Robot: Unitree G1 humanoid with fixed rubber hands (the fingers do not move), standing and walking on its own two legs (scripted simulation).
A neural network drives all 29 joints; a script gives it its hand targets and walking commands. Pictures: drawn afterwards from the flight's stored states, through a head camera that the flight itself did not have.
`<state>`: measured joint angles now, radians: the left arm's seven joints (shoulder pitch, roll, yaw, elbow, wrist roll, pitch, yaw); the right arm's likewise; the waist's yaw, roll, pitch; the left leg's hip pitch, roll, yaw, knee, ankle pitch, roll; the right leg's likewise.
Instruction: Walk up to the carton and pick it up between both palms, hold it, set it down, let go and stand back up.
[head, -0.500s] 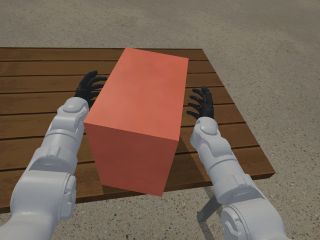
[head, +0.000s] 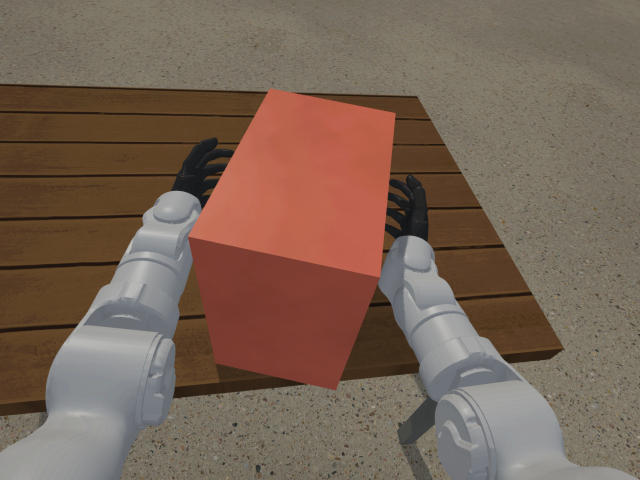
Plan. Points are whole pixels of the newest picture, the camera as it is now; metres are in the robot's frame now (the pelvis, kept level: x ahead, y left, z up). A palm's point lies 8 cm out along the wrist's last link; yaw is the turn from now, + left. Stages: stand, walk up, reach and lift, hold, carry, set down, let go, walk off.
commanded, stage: reach and lift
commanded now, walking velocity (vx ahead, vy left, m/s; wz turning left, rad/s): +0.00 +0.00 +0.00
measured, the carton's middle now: (303, 241) +0.44 -0.02 +0.06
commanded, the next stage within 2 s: none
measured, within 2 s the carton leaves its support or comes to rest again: neither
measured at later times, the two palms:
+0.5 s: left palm (196, 198) +0.47 +0.11 +0.12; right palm (408, 242) +0.39 -0.14 +0.11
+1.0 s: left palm (194, 202) +0.46 +0.11 +0.12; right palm (408, 244) +0.39 -0.15 +0.10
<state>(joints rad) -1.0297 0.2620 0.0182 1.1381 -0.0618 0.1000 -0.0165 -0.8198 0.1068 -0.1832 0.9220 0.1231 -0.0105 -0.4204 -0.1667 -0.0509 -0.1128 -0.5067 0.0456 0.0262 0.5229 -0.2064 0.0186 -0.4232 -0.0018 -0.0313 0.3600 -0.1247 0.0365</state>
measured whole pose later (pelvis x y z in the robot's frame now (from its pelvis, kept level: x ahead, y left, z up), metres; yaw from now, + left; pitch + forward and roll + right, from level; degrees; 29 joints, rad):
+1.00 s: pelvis +0.02 +0.00 +0.01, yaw +1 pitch -2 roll -2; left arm -0.91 0.03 0.45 0.92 0.44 0.11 -0.21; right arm -0.67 0.22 -0.48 0.87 -0.27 -0.28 -0.27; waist -0.11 -0.10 0.08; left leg -0.14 0.02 0.04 0.35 -0.19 0.02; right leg -0.05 -0.03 -0.05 0.20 -0.11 0.04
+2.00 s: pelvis +0.01 -0.01 +0.01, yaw +2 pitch +2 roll -2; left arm -0.91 0.04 0.33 0.91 0.38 0.10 -0.12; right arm -0.67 0.15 -0.36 0.94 -0.15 -0.35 -0.30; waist -0.09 -0.09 0.02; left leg -0.23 0.03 0.03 0.35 -0.16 0.01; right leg -0.13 -0.01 -0.08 0.18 -0.08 0.02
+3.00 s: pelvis +0.00 -0.01 +0.01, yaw +3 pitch -7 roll -2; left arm -0.81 -0.02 0.27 0.47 0.31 0.51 0.00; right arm -0.70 0.01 -0.09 0.67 0.15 0.06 -0.25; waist -0.13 -0.08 0.07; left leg -0.07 0.02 0.02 0.37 -0.18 0.01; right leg 0.02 -0.03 -0.08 0.23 -0.12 0.03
